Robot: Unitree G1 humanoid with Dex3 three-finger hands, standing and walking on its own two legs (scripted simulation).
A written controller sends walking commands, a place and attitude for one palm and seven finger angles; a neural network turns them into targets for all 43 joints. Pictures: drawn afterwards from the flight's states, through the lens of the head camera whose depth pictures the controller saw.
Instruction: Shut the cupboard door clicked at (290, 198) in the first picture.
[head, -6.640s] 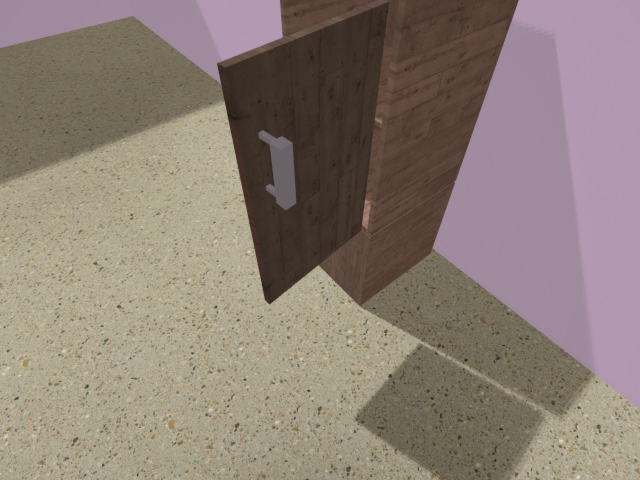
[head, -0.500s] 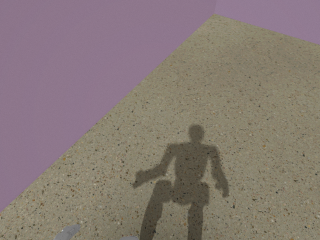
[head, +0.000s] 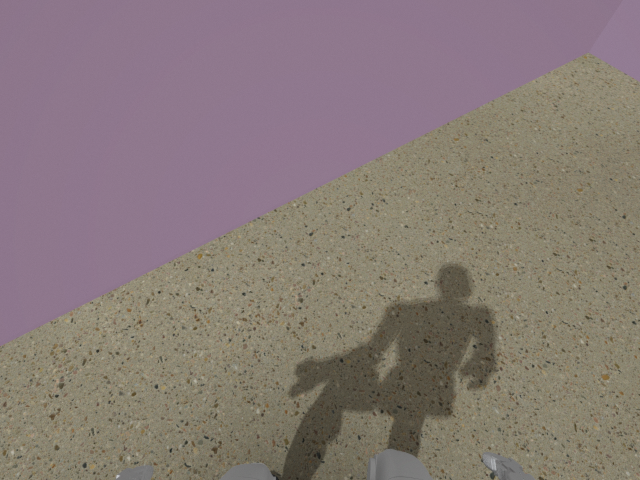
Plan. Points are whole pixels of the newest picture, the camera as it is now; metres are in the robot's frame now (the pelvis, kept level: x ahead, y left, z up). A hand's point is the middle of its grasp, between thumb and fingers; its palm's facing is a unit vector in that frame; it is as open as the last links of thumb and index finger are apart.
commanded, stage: walk to a spot facing it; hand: left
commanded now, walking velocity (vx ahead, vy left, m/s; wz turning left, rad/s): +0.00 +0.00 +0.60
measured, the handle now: out of the picture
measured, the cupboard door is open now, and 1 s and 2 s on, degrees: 96 96 96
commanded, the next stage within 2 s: none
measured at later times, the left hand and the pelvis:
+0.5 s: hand out of the picture +0.03 +0.16 -0.16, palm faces +0.32 -0.92 -0.22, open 7.4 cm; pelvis +0.03 -0.04 +0.00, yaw +19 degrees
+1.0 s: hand out of the picture +0.03 +0.15 -0.14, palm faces +0.56 -0.78 -0.28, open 7.4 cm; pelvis +0.07 -0.07 +0.00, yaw +37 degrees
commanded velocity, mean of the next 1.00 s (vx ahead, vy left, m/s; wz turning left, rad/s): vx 0.00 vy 0.00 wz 0.60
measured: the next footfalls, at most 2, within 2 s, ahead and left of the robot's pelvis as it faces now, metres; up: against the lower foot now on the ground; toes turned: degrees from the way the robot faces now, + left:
right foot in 0.18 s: +0.06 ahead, -0.16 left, +0.00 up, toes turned +3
left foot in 0.54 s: +0.03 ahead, +0.08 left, +0.00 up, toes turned +26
